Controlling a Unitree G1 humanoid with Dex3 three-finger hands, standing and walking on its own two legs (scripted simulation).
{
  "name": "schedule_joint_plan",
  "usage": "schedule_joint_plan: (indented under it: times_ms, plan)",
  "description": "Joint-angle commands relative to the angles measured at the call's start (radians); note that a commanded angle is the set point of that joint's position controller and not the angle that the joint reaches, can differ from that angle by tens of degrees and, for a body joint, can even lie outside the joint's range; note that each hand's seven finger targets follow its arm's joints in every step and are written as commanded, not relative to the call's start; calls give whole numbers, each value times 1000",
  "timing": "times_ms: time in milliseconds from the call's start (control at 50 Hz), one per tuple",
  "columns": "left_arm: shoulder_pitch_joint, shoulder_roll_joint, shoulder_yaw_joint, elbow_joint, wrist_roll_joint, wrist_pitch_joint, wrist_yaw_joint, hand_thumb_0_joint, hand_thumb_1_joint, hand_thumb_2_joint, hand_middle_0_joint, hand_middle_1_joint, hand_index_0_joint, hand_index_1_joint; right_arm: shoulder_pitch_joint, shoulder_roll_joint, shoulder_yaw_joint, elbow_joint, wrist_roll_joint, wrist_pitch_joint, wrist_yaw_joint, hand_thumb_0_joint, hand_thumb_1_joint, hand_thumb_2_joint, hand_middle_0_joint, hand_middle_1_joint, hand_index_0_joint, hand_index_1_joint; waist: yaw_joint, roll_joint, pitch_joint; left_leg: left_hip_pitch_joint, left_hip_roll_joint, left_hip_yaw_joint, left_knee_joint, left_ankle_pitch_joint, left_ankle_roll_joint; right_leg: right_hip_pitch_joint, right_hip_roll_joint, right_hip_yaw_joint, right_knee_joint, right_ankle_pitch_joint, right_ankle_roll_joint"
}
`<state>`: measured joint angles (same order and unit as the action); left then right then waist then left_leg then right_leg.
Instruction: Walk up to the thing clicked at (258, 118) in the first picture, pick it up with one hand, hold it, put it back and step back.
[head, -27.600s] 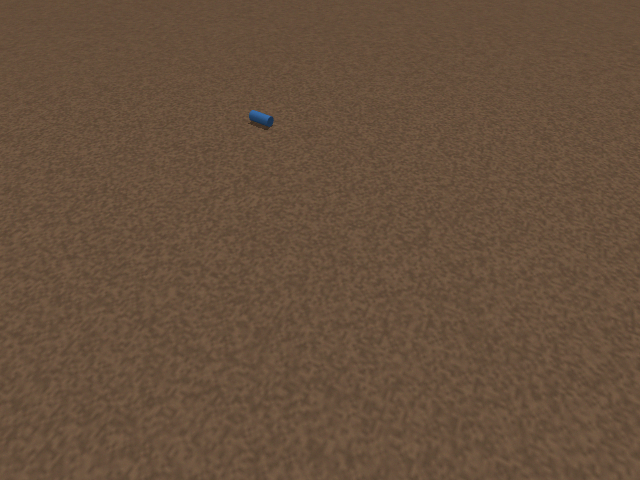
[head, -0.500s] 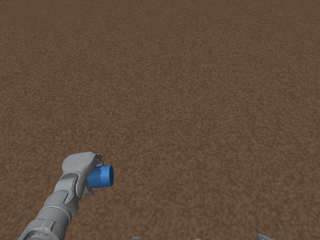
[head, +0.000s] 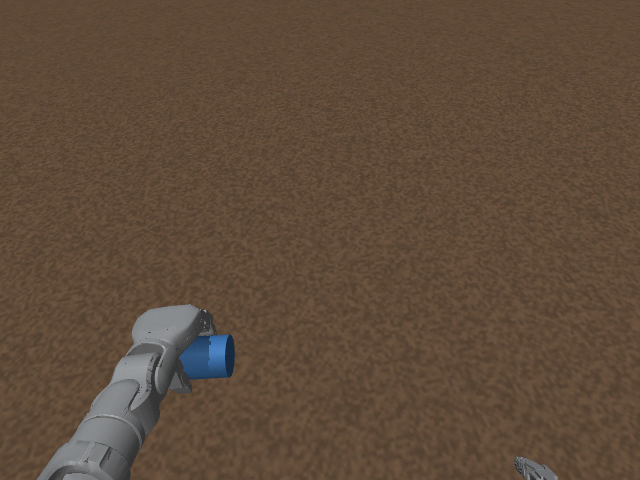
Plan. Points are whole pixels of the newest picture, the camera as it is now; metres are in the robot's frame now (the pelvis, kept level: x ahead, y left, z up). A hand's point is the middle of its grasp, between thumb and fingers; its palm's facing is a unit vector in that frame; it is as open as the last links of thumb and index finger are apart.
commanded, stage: hold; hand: left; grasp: from above
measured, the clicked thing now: (184, 358) +0.32 +0.23 -0.07
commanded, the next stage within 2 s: crouch in 1.42 s
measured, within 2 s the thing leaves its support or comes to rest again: neither
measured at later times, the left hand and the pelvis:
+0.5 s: hand (179, 360) +0.29 +0.22 -0.03, palm faces -0.44 -0.07 -0.89, open 8.8 cm; pelvis +0.00 -0.01 +0.01, yaw +0 degrees
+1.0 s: hand (179, 367) +0.28 +0.21 -0.02, palm faces -0.45 -0.07 -0.89, open 8.8 cm; pelvis -0.01 -0.01 +0.01, yaw +0 degrees
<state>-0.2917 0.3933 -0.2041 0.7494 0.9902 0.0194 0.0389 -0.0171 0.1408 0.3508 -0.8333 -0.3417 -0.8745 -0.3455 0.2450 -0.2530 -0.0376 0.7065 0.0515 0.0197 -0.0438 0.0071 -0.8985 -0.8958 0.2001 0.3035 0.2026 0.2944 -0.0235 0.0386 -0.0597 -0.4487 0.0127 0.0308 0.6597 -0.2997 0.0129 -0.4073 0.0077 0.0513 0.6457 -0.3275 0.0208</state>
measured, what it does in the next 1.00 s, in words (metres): stands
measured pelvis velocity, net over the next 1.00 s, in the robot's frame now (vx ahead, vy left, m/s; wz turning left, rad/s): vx -0.01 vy -0.01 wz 0.00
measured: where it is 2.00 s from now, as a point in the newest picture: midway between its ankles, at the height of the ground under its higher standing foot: outside the picture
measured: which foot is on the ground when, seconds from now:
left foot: down 0.00-1.00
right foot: down 0.00-1.00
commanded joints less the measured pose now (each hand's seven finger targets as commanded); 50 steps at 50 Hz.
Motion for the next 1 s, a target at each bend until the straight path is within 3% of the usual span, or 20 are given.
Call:
schedule_joint_plan:
  times_ms: [0,100,180,280,380,420,500,540,580,660,820,840,900,920,980]
  plan:
    - [-327,197,85,-197,2,-4,37,0,769,616,-1145,-450,-1144,-454,-37,-141,-45,-124,6,-39,-5,0,-890,-897,200,300,199,300,-1,-12,-237,202,-18,-13,-104,241,-7,59,43,-24,-107,230,-32]
    - [-316,203,84,-215,4,-4,18,0,770,620,-1153,-434,-1146,-443,-44,-144,-47,-130,8,-32,-4,0,-888,-897,200,300,200,300,8,-16,-238,230,-16,-11,-116,289,-3,79,42,-29,-120,270,-31]
    - [-319,205,86,-230,-1,-13,4,0,761,635,-1142,-452,-1137,-459,-59,-140,-42,-143,10,-27,-7,0,-890,-897,200,300,200,300,8,-6,-212,230,-22,-3,-137,233,-1,85,35,-23,-148,230,-29]
    - [-315,214,95,-254,0,-12,-1,0,742,607,-1133,-423,-1126,-432,-65,-141,-40,-149,11,-22,-9,0,-893,-899,200,300,199,300,11,-8,-229,253,-17,-4,-152,264,0,110,36,-25,-151,250,-31]
    - [-304,199,85,-258,4,-9,-4,0,759,606,-1137,-440,-1135,-444,-83,-135,-37,-158,12,-16,-10,0,-891,-898,200,300,199,300,14,-31,-194,249,-24,2,-170,211,5,108,31,-20,-183,212,-26]
    - [-302,216,100,-264,0,-8,-9,0,767,631,-1142,-448,-1137,-455,-89,-136,-37,-156,14,-14,-11,0,-889,-897,200,300,199,300,20,-12,-207,261,-24,3,-174,224,4,119,30,-20,-184,220,-27]
    - [-301,204,87,-286,3,-9,-16,0,751,617,-1130,-449,-1126,-455,-98,-135,-34,-165,15,-11,-14,0,-891,-898,200,300,199,300,16,-21,-198,268,-24,4,-184,215,6,122,29,-18,-196,213,-26]
    - [-298,216,102,-298,-6,-13,-17,0,743,612,-1124,-443,-1120,-449,-107,-137,-36,-169,16,-10,-15,0,-890,-898,200,300,199,300,21,-10,-192,276,-22,3,-195,198,3,124,31,-20,-203,188,-29]
    - [-299,201,86,-312,-5,-11,-20,0,736,616,-1122,-443,-1116,-450,-116,-134,-33,-171,17,-9,-15,0,-892,-898,200,300,199,300,19,-7,-186,281,-21,3,-202,190,1,122,31,-22,-207,179,-30]
    - [-325,219,93,-336,-6,-9,-22,0,710,625,-1107,-438,-1099,-450,-116,-136,-31,-169,19,-9,-17,0,-894,-899,200,300,199,300,22,-10,-213,301,-20,1,-203,232,4,145,31,-22,-204,222,-28]
    - [-241,194,86,-304,-8,0,-39,0,719,625,-1121,-433,-1110,-446,-141,-127,-27,-177,22,-3,-20,0,-894,-900,199,300,199,300,30,-48,-161,293,-27,6,-216,208,7,144,25,-22,-233,198,-22]
    - [-262,180,70,-341,-12,-1,-41,0,714,608,-1105,-442,-1100,-449,-140,-126,-25,-182,22,-4,-19,0,-894,-899,199,300,199,300,22,-40,-171,300,-27,8,-219,204,8,148,24,-19,-232,199,-23]
    - [-274,214,102,-336,-4,-4,-40,0,674,625,-1081,-440,-1071,-452,-138,-128,-26,-177,21,0,-21,0,-894,-900,199,300,199,300,30,-18,-176,307,-23,5,-224,211,4,147,28,-23,-229,195,-29]
    - [-254,191,79,-319,-1,-3,-41,0,685,610,-1084,-445,-1078,-453,-145,-126,-24,-180,22,0,-20,0,-896,-900,199,300,199,300,26,-30,-159,302,-23,3,-226,213,3,144,30,-24,-228,196,-29]
    - [-264,211,102,-336,0,-6,-34,0,690,637,-1096,-451,-1086,-464,-141,-124,-24,-178,22,-1,-20,0,-896,-901,199,300,199,300,33,-15,-172,304,-28,7,-226,208,4,149,25,-21,-233,195,-28]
